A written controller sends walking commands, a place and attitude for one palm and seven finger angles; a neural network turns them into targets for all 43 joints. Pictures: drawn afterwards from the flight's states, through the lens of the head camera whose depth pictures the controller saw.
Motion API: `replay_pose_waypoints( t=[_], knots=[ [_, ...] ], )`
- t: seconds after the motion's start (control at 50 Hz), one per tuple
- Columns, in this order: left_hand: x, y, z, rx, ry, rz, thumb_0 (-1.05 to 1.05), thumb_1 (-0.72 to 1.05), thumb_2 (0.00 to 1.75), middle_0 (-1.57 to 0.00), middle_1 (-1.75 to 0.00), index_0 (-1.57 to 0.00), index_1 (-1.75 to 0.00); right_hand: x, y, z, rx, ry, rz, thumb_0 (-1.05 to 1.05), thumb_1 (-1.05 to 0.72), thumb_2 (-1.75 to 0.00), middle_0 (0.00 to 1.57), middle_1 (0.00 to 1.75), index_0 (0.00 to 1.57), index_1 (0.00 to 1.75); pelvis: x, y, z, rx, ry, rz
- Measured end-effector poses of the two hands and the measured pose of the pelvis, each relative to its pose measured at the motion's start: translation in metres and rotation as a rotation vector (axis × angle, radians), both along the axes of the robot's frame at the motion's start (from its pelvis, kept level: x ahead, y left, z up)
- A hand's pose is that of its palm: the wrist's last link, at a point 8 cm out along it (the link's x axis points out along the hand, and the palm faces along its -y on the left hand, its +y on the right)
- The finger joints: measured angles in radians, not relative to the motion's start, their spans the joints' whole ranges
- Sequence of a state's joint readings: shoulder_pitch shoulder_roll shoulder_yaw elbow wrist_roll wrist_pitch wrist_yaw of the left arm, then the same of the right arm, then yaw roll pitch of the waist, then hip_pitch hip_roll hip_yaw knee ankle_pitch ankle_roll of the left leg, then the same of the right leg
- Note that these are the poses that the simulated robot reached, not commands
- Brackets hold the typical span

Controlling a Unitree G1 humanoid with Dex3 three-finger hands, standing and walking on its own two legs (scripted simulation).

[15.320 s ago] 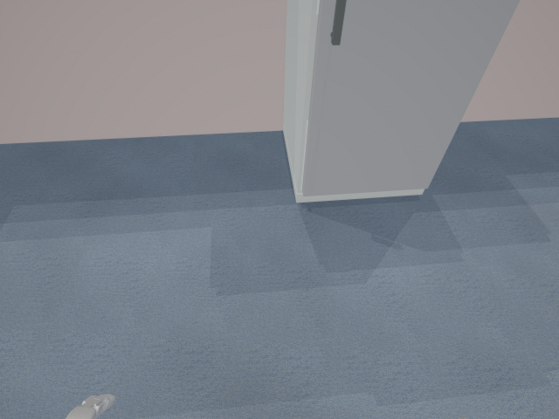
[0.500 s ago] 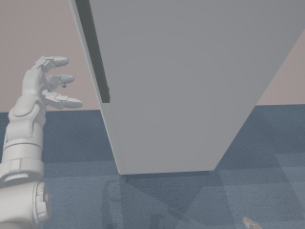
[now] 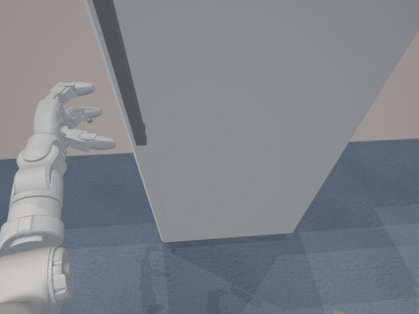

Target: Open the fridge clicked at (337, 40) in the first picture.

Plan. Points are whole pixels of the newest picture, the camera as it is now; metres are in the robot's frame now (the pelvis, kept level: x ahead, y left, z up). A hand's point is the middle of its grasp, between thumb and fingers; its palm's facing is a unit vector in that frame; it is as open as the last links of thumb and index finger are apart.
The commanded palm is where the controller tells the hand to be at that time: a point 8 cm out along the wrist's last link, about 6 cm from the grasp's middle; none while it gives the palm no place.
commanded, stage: move the hooked fingers beside the handle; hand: left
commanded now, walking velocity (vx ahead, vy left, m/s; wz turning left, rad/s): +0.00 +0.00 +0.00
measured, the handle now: (126, 73) +0.50 +0.18 +0.21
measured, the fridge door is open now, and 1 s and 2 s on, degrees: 0 0 0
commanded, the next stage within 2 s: feel for the door with the fingertips in 0.84 s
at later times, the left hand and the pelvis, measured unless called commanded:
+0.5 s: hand (89, 111) +0.43 +0.24 +0.17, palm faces +0.16 -0.99 -0.02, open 14.0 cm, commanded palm +0.40 +0.28 +0.17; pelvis -0.01 -0.01 +0.00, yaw +1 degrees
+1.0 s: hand (84, 116) +0.42 +0.25 +0.17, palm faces +0.16 -0.99 -0.02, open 14.0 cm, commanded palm +0.39 +0.28 +0.17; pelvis -0.01 +0.00 +0.00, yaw +0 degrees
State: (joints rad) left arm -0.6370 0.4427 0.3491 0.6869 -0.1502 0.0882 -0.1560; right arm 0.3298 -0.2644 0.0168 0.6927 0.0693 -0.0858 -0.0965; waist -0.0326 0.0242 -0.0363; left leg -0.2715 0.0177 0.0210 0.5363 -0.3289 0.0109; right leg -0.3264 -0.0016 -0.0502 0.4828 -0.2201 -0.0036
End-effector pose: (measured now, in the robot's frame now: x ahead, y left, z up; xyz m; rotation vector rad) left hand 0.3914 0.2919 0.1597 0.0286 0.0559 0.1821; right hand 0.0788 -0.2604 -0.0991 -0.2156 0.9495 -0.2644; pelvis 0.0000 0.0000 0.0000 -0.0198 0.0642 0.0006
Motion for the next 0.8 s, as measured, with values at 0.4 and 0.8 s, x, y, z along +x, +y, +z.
replay_pose_waypoints(
  t=[0.4, 0.8],
  knots=[
    [0.0, -0.005, 0.003, 0.004, -0.02, 0.013, -0.02, -0.5, 0.3, -0.3, -1.2, -0.3, -1.2, 0.018, -0.001, 0.005, -0.006, -0.069, 0.055, 0.01, -0.9, -0.9, 0.21, 0.3, 0.2, 0.3, -0.013, -0.007, -0.002, 0.006, 0.004, 0.009],
    [0.006, -0.006, 0.003, -0.036, -0.06, -0.024, -0.02, -0.5, 0.3, -0.3, -1.2, -0.31, -1.2, -0.019, -0.009, -0.001, -0.018, 0.021, -0.02, 0.01, -0.9, -0.9, 0.21, 0.3, 0.2, 0.3, -0.007, -0.003, -0.002, 0.003, 0.014, -0.006]
  ],
)
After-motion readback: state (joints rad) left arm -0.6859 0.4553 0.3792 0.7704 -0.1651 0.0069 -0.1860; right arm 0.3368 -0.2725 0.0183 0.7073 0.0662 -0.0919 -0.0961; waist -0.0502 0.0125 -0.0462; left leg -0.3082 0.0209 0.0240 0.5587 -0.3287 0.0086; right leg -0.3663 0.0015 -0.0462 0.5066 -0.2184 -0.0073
